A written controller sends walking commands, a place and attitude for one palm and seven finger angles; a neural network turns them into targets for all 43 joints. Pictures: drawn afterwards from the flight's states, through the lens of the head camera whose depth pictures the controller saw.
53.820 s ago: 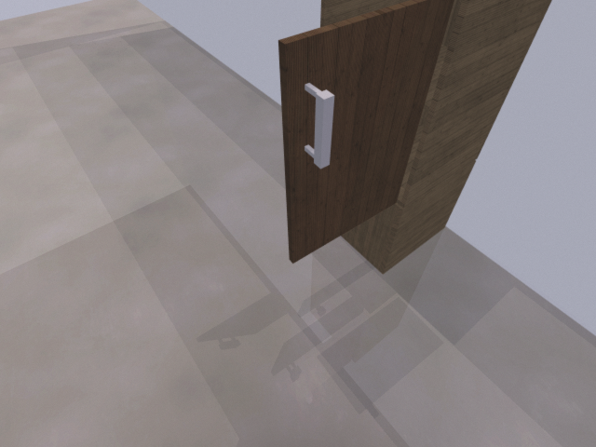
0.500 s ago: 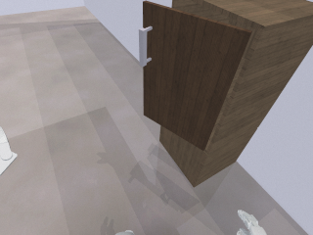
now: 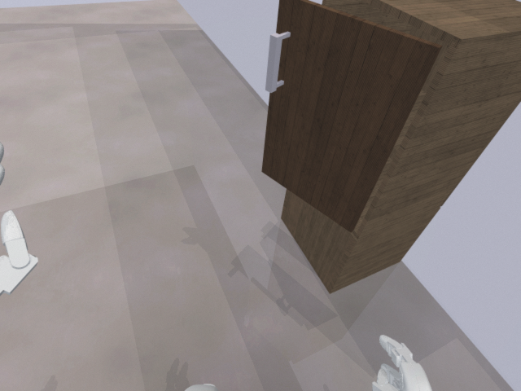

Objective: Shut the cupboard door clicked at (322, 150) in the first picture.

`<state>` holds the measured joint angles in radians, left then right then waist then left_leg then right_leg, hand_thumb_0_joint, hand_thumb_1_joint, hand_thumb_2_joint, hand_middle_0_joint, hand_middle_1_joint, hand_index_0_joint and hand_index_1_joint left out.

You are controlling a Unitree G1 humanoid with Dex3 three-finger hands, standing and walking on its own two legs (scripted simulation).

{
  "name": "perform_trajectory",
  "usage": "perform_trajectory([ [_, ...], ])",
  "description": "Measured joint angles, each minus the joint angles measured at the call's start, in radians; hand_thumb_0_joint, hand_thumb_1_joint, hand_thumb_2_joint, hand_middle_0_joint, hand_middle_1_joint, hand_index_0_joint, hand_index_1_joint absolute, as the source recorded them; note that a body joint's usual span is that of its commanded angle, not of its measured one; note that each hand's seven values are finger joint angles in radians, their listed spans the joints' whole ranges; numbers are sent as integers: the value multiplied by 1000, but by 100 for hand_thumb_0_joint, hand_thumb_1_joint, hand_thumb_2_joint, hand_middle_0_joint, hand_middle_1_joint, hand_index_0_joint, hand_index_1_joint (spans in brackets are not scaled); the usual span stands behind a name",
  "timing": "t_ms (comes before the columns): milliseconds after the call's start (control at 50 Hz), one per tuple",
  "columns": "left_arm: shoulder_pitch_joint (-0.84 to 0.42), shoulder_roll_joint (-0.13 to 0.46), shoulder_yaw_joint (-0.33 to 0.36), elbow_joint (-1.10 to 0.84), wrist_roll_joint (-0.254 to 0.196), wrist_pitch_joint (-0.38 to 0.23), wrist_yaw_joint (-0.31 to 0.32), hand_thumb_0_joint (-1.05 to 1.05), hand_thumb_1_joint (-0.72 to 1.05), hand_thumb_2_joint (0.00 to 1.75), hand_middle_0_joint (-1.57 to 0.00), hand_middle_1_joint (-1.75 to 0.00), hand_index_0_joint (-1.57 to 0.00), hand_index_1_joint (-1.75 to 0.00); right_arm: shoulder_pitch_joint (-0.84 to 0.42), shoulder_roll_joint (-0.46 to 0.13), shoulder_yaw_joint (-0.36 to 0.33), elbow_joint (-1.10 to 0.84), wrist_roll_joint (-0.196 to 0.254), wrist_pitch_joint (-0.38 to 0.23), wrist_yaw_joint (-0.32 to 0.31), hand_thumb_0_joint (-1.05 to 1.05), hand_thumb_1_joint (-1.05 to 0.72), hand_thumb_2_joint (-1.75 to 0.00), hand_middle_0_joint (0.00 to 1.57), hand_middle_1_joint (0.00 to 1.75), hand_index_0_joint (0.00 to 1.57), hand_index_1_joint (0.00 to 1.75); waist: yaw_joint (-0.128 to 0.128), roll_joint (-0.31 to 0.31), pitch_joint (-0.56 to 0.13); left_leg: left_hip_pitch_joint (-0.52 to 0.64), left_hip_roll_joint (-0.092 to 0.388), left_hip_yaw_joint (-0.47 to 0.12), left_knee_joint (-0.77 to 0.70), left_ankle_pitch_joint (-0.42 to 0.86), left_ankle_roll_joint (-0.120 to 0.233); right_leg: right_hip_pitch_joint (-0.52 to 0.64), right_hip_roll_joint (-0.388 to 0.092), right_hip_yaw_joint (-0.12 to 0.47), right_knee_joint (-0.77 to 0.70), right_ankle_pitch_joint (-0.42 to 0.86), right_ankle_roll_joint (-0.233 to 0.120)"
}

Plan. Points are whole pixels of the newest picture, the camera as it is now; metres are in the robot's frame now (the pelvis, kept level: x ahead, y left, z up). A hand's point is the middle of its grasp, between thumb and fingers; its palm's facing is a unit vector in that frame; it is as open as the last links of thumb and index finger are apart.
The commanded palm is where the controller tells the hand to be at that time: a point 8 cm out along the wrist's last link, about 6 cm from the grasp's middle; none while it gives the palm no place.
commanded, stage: stop stepping back and stand still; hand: left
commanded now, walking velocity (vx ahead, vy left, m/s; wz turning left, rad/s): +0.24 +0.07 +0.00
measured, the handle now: (278, 62) +0.88 +0.08 +0.11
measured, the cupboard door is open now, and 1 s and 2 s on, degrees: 22 22 22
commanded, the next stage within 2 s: let the arm hang, fingers relaxed in 1.00 s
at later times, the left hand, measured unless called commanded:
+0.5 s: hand (16, 288) +0.15 +0.27 +0.18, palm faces +0.40 -0.80 -0.44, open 7.4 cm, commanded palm +0.10 +0.31 +0.19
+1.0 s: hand (0, 265) +0.17 +0.30 +0.18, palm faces +0.36 -0.81 -0.47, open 7.4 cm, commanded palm +0.12 +0.34 +0.19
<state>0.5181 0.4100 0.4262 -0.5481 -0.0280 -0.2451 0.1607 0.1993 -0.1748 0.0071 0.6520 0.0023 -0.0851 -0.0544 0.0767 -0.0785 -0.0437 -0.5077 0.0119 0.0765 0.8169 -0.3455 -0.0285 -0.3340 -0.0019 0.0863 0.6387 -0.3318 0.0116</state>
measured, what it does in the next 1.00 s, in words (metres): steps on the spot: left foot, then right foot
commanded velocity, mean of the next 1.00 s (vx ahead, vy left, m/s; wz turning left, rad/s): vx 0.09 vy -0.01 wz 0.00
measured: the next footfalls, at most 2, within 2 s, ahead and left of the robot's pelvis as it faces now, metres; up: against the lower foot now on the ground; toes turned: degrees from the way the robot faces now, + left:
left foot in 0.06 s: +0.02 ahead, +0.13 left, +0.00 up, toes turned +3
right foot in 0.34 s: -0.06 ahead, -0.06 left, +0.00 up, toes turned -5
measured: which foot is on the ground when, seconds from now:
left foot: up 0.00-0.04, down 0.06-0.40, up 0.42-0.62, down 0.64-1.00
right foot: down 0.00-0.16, up 0.18-0.32, down 0.34-1.00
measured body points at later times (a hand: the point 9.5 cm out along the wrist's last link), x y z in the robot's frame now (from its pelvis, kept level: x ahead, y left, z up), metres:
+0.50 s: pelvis -0.06 +0.02 +0.01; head -0.07 +0.03 +0.46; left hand +0.13 +0.31 +0.20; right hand +0.03 -0.24 -0.09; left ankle -0.04 +0.13 -0.69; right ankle -0.10 -0.06 -0.73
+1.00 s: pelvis -0.04 +0.05 +0.01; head -0.04 +0.06 +0.46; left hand +0.15 +0.34 +0.20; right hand +0.12 -0.17 -0.07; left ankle +0.00 +0.14 -0.73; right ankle -0.10 -0.06 -0.73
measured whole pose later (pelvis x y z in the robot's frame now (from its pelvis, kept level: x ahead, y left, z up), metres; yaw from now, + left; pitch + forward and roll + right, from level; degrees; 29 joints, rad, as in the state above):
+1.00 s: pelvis -0.04 +0.05 +0.01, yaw -5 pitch +2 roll -1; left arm 0.57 0.43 0.43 -0.50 -0.05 -0.19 0.16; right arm 0.19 -0.15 0.05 0.60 0.01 -0.08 -0.06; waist 0.00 -0.01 -0.04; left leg -0.33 0.03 0.11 0.51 -0.21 0.04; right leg -0.18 0.02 0.00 0.47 -0.32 0.00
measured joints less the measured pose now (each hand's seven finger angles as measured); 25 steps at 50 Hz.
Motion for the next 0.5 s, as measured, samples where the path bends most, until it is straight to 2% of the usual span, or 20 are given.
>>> perform_trajectory([
  [40, -30, 4, -6, 21, 3, 11, 9, 2, 89, 90, -21, -30, -21, -30, 21, -13, 7, -20, -1, -4, -10, 2, -90, -90, 20, 30, 21, 30, -19, 5, -36, 115, 2, -16, -110, 38, 11, -8, -6, -3, -26, 20, 12],
  [60, -53, 2, -11, 35, 4, 16, 13, 1, 89, 90, -21, -30, -21, -30, 28, -30, 5, -34, 1, -10, -16, 2, -90, -90, 20, 30, 21, 30, -33, 31, -51, 170, 15, -35, -189, 29, 22, -17, 2, -18, -29, 26, 19],
  [80, -85, 3, -13, 58, 4, 19, 16, 1, 89, 90, -21, -30, -21, -30, 24, -38, -2, -34, 3, -15, -24, 1, -90, -90, 20, 30, 21, 30, -52, 44, -53, 180, 11, -48, -228, -27, 30, -28, -2, -30, -29, 32, 26],
  [120, -122, 9, -3, 108, 2, 32, 21, 1, 89, 90, -21, -30, -21, -30, 1, -35, -4, -30, 15, -9, -30, 1, -90, -90, 20, 30, 21, 30, -62, 35, -21, 184, -3, -34, -236, 22, 43, -15, -14, -13, -57, 70, 37],
  [160, -99, 25, 19, 129, -10, 51, 19, 1, 89, 90, -21, -30, -21, -30, -6, -25, 6, -47, 19, -5, -28, 1, -91, -90, 20, 30, 21, 30, -78, 25, 0, 197, -1, -8, -255, 77, 49, -8, -17, -5, -77, 102, 32],
  [220, -27, 37, 33, 123, -19, 74, 7, 1, 89, 90, -20, -30, -21, -30, 18, -3, 18, -67, 17, -12, -19, 1, -91, -90, 20, 30, 21, 30, -93, 9, 1, 219, 6, 25, -291, 103, 51, 5, -11, -39, -64, 72, 26],
  [280, 21, 15, 11, 91, -9, 81, 5, 2, 90, 90, -20, -30, -21, -30, 65, 5, 25, -66, 9, -18, -13, 1, -90, -90, 20, 30, 21, 30, -99, 11, -21, 212, 21, 34, -310, 117, 50, 44, 14, -93, -46, 35, 15],
  [320, 32, 5, -5, 65, 1, 81, 6, 2, 90, 90, -21, -30, -21, -30, 90, 7, 28, -57, 2, -15, -10, 1, -90, -90, 20, 30, 21, 30, -99, 8, -33, 191, 24, 37, -303, 111, 48, 93, 27, -121, -77, 5, 0],
  [380, 16, -12, -20, 51, 8, 77, 10, 2, 89, 90, -21, -30, -21, -30, 94, -5, 22, -37, -5, 5, -8, 1, -90, -90, 20, 30, 21, 30, -100, 31, -23, 147, 37, 29, -257, 74, 44, 112, 49, -135, -125, -11, -72],
  [420, 12, -7, -21, 51, 5, 74, 14, 2, 89, 90, -21, -30, -21, -30, 92, -17, 14, -18, -7, 20, -5, 1, -90, -90, 20, 30, 21, 30, -100, 51, -10, 118, 39, 8, -186, 13, 41, 107, 58, -138, -122, 10, -83],
  [500, 35, 13, -5, 67, -2, 56, 23, 2, 89, 90, -21, -30, -21, -30, 99, -34, -3, 20, -1, 43, 0, 2, -90, -90, 20, 30, 21, 30, -91, 44, -11, 67, 8, -24, 24, -52, 25, 130, 48, -112, -139, 19, -80],
])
